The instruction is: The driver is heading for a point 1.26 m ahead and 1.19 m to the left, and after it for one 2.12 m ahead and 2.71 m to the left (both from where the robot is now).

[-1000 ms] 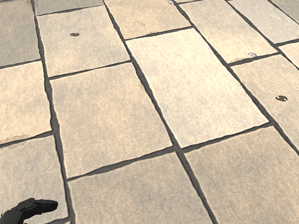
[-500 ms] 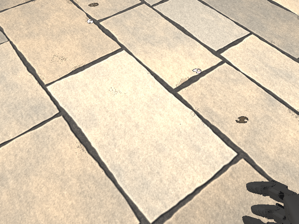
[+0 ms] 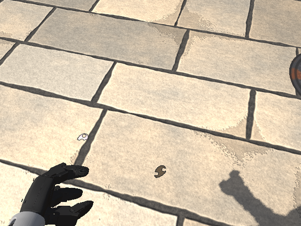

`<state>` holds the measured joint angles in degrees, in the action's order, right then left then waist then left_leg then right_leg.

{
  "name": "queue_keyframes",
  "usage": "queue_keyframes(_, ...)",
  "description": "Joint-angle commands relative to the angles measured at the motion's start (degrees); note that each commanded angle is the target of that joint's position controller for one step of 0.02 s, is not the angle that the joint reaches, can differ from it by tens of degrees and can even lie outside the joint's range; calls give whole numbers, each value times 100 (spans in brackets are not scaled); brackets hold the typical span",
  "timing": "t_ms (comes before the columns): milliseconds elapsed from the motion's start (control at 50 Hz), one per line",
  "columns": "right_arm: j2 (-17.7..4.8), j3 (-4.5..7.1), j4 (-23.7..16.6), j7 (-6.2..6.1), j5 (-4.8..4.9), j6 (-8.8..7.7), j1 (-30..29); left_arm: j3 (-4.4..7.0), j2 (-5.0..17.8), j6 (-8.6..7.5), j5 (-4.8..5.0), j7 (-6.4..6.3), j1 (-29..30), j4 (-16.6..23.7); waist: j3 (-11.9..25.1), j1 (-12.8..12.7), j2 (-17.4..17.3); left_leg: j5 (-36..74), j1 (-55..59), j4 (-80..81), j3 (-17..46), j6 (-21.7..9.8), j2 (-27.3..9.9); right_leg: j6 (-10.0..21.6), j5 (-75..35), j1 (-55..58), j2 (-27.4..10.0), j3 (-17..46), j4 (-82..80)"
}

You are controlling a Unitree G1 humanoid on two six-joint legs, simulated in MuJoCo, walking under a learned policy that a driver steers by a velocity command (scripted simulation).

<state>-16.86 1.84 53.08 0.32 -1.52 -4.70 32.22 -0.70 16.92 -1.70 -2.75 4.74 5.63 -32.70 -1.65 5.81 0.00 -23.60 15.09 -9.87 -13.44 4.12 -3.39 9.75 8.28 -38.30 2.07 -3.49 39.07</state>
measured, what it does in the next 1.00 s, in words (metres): walks ahead, turning left: right foot, then left foot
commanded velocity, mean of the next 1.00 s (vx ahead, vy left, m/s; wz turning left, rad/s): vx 1.00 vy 0.00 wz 0.47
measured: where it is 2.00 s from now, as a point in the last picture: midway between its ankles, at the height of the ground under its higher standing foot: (27, 55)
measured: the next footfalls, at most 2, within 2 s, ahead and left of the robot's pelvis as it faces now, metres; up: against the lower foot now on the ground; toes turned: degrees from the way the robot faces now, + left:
right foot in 0.02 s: +0.21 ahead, -0.06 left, +0.00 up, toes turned -2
left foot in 0.48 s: +0.68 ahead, +0.05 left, +0.00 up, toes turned +7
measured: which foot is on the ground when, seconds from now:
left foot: down 0.00-0.04, up 0.06-0.46, down 0.48-0.88, up 0.90-1.00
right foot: up 0.00-0.00, down 0.02-0.48, up 0.50-0.86, down 0.88-1.00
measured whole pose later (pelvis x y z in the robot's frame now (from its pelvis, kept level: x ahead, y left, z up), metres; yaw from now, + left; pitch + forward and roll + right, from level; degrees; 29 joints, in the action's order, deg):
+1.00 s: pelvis +0.98 +0.04 +0.02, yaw +31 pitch +2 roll -1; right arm -21.9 4.8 44.2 1.3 -0.9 -1.7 17.8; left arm 0.6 16.4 -4.5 -3.2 -1.2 -9.6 -38.9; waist -0.7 2.1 -2.8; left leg -19.5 -22.0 -73.2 3.2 -6.1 3.1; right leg -1.9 14.0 -20.3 -1.9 -1.6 31.4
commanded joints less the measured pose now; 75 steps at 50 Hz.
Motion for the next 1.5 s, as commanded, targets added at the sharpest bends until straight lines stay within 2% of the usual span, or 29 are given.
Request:
queue_keyframes(20,-1507,267,-560,-133,43,52,-841,425,944,-44,-39,-226,-2900,-665,1107,-2141,-734,7594,-2033,-3726,60,-875,-1084,345,349,4259,419,23,-716)
queue_keyframes(40,-818,136,-736,-68,-80,65,-570,564,1400,-34,-65,-353,-3129,-838,1625,-1673,249,2348,-3517,-5840,292,-844,-584,268,1606,5657,-778,1495,-490)
queue_keyframes(60,-462,52,-1137,36,118,19,-145,665,1857,-4,-22,-409,-2898,-633,2543,-1087,1388,-612,-5357,-7659,1063,-696,279,853,2357,6713,-2207,4864,-1493)
queue_keyframes(80,-927,136,-1279,-4,109,-34,-1091,685,1602,-15,48,-448,-2962,-704,2119,-1438,394,59,-5990,-7807,1716,-811,111,765,1749,6412,-1915,4661,-1971)
queue_keyframes(140,-533,22,-1180,37,6,22,-1316,518,872,-226,86,-504,-2408,-1071,217,-626,-315,620,-5446,-6528,1648,-728,-422,423,-34,3807,-1208,2564,-2313)
queue_keyframes(260,-207,-106,-1581,242,-47,242,-2494,420,579,-489,217,-423,-2675,-1368,-650,-551,123,1570,-5597,-4501,1254,-510,-556,374,-1057,2768,-727,1197,-3434)
queue_keyframes(400,-420,-85,-1482,346,74,141,-2840,422,938,-637,160,-544,-3092,-1616,-152,-570,232,3197,-4125,-2617,390,-1136,617,-590,-5992,4276,-940,-290,-3185)
queue_keyframes(460,-951,157,-774,250,36,206,-486,510,1264,-352,-81,-756,-2636,-1474,1032,658,627,2029,-1971,-2718,427,-1472,1123,-848,-7747,4228,-1154,-438,439)
queue_keyframes(480,-1212,326,-499,171,23,249,625,539,1333,-322,-57,-766,-2224,-1366,1230,1301,365,1538,-824,-2390,1061,-1825,755,-861,-6013,3140,-716,-577,2969)
queue_keyframes(500,-1838,534,-480,98,17,369,268,334,346,-477,103,-620,-2613,-1020,1517,283,-2109,1936,1262,-2410,3972,-2839,-805,-1309,1669,-71,528,-132,5872)
queue_keyframes(520,-1827,577,-814,112,110,390,-306,243,621,-600,132,-596,-2512,-710,2370,281,-1037,790,1534,-1182,6082,-3428,-1279,-1167,1666,-1010,414,981,6268)
queue_keyframes(560,-1032,425,-748,25,100,366,-738,155,665,-720,41,-524,-1865,-562,616,-180,527,336,-633,-424,5325,-2789,-1014,-899,905,-838,-321,1122,4760)
queue_keyframes(620,-791,302,-695,-10,89,196,-999,53,418,-347,-205,-479,-1746,-374,-250,-820,533,1138,-2922,-204,4120,-2464,-247,-1093,1314,30,-658,936,3561)
queue_keyframes(700,-1034,409,-874,29,141,25,-1171,-113,177,-247,-46,-338,-591,220,-566,-655,54,1675,-4425,266,3324,-2190,382,-1313,-86,1124,-721,405,942)
queue_keyframes(800,-1211,556,-887,73,210,47,-784,-37,362,-293,126,-371,-223,327,-57,-179,-301,3257,-3021,-345,3522,-1600,260,-1201,-1342,1923,-345,431,-753)
queue_keyframes(860,-1515,620,-944,39,121,63,-994,240,912,-388,107,-541,-1825,-92,1055,-1086,-142,4700,-2556,-2789,3389,-1217,441,-1021,-60,3730,-126,443,-1040)
queue_keyframes(880,-1183,525,-1073,49,110,-8,-1206,409,1279,-421,11,-665,-3070,-298,1732,-1657,90,3742,-3397,-4458,3126,-1137,643,-846,1169,5152,-930,1127,-853)
queue_keyframes(900,-187,274,-1336,18,254,-44,-984,524,1685,-408,-230,-724,-3537,-368,2335,-1462,1520,-565,-5084,-6244,2482,-1063,1200,-505,3206,6471,-2687,3666,-1540)
queue_keyframes(920,-384,188,-1581,14,286,24,-734,621,1817,-334,-121,-676,-3076,-387,2560,-1028,2301,-410,-5943,-7130,2108,-1106,902,-94,4035,6302,-3085,5727,-2415)
queue_keyframes(980,-708,253,-1465,148,-26,233,-2055,378,580,-294,-54,-597,-2483,-517,456,-1108,126,685,-6019,-6664,1809,-1003,96,-479,1508,4260,-2032,2558,-2357)
queue_keyframes(1060,-299,108,-1932,371,-41,516,-2408,320,281,-493,143,-499,-2692,-1042,46,-672,588,873,-6249,-6472,1708,-865,-236,-558,-110,3648,-1847,1190,-2728)
queue_keyframes(1200,-318,-67,-2439,577,-31,517,-3665,404,692,-599,115,-508,-2706,-1337,-630,-571,154,2365,-5205,-3822,539,-1165,137,-896,-2876,3333,-1296,-1053,-3267)
queue_keyframes(1280,-676,74,-2021,465,-30,457,-2451,558,1321,-341,70,-687,-2969,-1301,360,206,626,1567,-3307,-3389,153,-1595,973,-1019,-7214,4049,-1616,-1145,-809)
queue_keyframes(1320,-1158,398,-1274,236,13,402,-346,594,1338,-200,22,-637,-2539,-1078,1196,1034,230,1255,-461,-2754,976,-2006,957,-922,-4632,2379,-1388,-994,2662)
queue_keyframes(1340,-1623,529,-1285,87,130,478,-802,396,510,-241,-82,-510,-2546,-823,831,322,-1166,1620,54,-2708,2711,-2275,-83,-1049,1667,513,-326,-911,4879)
queue_keyframes(1360,-2128,641,-1617,76,-60,559,-893,382,694,-345,101,-530,-2620,-119,2097,118,-1326,935,1651,-1600,5616,-3473,-1079,-1210,2145,-1243,25,394,6112)
queue_keyframes(1380,-1862,641,-1643,-15,-4,586,-803,346,904,-496,50,-512,-1983,-26,1731,319,-181,89,1118,-691,6041,-3195,-1175,-1157,1523,-1590,-343,904,5560)
queue_keyframes(1420,-1386,516,-1400,-66,35,459,-1193,299,791,-517,-1,-524,-1857,-140,220,-368,633,770,-1007,-345,5052,-2731,-720,-1154,1297,-950,-732,825,4314)
queue_keyframes(1500,-1054,360,-1389,-52,84,115,-1504,227,562,-98,-156,-505,-1785,-41,-295,-908,519,1676,-3373,-130,3914,-2608,-6,-1476,1659,286,-1014,717,2584)
Keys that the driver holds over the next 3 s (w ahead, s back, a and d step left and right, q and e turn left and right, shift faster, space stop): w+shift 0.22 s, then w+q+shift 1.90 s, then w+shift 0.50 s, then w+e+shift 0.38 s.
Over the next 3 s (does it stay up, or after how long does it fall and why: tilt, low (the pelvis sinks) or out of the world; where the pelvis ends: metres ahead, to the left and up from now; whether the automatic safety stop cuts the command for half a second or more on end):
stays up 1.43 1.61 0.01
